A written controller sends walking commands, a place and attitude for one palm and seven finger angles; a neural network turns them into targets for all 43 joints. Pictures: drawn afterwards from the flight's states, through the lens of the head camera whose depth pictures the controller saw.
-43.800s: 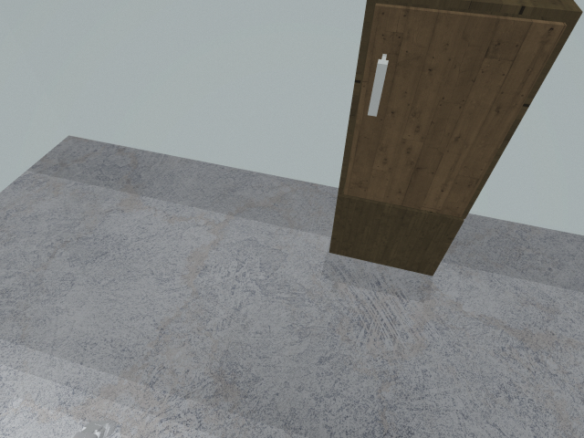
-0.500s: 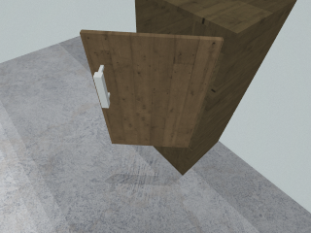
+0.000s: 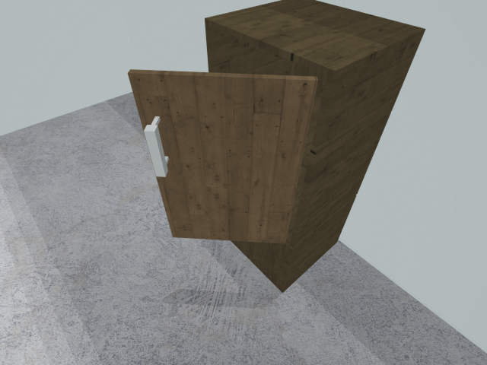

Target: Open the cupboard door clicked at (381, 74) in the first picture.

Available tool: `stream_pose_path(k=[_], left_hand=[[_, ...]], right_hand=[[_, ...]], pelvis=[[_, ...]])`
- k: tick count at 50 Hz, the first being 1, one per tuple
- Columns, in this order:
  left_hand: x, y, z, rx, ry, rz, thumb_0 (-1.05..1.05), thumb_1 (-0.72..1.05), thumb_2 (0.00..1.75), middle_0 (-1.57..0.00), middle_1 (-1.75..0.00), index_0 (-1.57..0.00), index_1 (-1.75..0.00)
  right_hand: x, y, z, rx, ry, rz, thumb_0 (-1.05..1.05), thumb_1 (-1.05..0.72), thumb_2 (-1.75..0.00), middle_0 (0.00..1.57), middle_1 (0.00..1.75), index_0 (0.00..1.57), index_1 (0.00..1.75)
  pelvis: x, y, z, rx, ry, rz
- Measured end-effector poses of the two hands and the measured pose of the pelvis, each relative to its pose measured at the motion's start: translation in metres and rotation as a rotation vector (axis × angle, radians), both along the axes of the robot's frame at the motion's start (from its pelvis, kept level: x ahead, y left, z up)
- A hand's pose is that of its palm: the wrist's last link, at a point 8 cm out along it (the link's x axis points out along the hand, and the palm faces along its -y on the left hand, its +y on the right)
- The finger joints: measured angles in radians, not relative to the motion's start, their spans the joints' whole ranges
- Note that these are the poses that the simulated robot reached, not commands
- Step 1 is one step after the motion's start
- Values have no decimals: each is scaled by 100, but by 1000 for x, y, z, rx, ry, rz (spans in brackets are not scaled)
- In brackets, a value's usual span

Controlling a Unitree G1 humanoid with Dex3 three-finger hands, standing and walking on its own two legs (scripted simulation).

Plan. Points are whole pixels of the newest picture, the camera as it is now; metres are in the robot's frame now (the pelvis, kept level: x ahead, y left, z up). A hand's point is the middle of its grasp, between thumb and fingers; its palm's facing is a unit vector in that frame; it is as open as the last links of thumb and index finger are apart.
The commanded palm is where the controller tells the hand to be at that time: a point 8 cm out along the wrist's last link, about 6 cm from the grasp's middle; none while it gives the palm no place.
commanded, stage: come to a stop and stand still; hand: left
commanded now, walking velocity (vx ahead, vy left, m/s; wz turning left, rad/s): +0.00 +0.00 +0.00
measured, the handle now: (159, 146) +0.58 +0.23 +0.04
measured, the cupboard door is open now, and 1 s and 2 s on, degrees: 45 45 45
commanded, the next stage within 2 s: look again from close up in 0.16 s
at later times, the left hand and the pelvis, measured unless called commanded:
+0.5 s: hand out of the picture -0.01 +0.16 -0.17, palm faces +0.03 -0.99 -0.13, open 7.4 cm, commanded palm none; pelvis +0.01 +0.01 +0.01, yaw +0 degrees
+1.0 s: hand out of the picture +0.13 +0.23 -0.08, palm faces +0.24 -0.94 -0.22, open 7.3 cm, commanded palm +0.12 +0.25 -0.06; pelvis +0.01 +0.03 -0.01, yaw +3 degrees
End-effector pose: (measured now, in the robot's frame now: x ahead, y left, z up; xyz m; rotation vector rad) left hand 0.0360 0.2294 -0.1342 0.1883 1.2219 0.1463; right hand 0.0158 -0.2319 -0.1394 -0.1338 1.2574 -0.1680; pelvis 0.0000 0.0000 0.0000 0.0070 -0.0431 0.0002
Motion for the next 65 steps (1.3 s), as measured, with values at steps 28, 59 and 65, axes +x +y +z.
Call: stream_pose_path(k=[28,59,65], left_hand=[[-53,-18,-12,-97,163,53,0,91,90,-20,-30,-20,-30],[163,-5,127,-225,-1259,-177,2,73,81,-20,-43,-21,-43],[125,14,86,-192,-1089,-107,1,57,75,-23,-52,-23,-52]], right_hand=[[-36,55,-1,62,146,-20,1,-91,-90,20,30,20,30],[180,1,54,-128,-745,205,2,-91,-90,20,30,20,30],[240,14,59,-114,-830,269,2,-91,-90,20,30,20,30]], pelvis=[[7,18,5,-8,10,2],[9,25,-52,-8,188,46],[17,15,-74,-21,233,55]])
